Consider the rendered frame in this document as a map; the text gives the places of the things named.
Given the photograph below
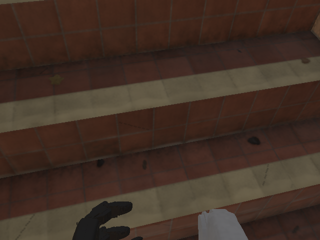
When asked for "robot right thigh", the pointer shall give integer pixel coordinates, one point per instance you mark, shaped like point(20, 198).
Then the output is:
point(219, 224)

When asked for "robot left hand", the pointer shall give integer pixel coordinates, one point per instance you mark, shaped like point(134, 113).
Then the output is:
point(88, 228)

